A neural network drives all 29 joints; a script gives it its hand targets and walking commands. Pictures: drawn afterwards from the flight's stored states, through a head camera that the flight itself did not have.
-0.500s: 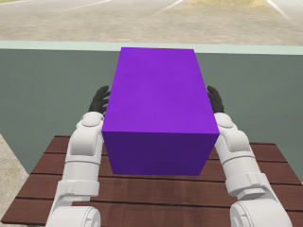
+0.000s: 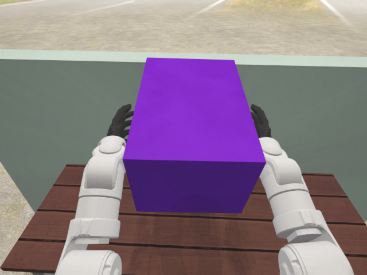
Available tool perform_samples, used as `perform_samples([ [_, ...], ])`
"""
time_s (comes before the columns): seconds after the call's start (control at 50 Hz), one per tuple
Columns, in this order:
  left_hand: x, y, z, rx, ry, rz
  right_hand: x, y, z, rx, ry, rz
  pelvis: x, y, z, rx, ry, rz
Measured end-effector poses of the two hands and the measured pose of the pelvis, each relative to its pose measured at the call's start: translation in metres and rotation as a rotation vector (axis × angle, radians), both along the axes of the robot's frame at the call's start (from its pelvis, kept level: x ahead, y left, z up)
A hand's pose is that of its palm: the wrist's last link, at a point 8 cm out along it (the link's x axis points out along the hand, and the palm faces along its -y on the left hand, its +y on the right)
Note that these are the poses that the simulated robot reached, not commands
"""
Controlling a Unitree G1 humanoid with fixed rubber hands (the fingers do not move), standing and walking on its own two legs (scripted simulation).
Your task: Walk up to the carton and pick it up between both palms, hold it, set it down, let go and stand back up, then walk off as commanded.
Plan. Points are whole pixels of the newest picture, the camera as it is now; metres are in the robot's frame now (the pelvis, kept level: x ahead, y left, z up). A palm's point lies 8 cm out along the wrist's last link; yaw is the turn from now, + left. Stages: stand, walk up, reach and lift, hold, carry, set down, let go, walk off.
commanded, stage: hold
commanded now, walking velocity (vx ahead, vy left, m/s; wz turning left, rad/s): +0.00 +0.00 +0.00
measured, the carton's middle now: (189, 128) +0.40 +0.00 +0.19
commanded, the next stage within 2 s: none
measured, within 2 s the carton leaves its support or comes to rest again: neither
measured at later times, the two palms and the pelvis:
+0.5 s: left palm (117, 140) +0.36 +0.15 +0.19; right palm (260, 140) +0.37 -0.15 +0.18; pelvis +0.00 +0.00 +0.00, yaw +0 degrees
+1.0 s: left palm (117, 140) +0.36 +0.15 +0.19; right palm (259, 140) +0.37 -0.15 +0.18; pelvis +0.00 +0.00 +0.00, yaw +0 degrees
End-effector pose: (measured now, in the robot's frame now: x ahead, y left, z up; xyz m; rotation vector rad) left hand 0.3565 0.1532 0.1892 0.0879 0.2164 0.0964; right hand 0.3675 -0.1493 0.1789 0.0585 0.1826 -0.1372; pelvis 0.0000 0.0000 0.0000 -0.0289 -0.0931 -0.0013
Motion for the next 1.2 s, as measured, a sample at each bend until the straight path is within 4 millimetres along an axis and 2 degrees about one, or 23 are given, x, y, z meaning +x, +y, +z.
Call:
perform_samples([
  [1.2, 0.0001, 0.0004, -0.0011, 0.0, 0.003, 0.001, 0.0002, 0.0005, -0.0009, 0.0, 0.003, 0.001, -0.0002, -0.0001, 0.0, 0.0, 0.0, 0.0],
])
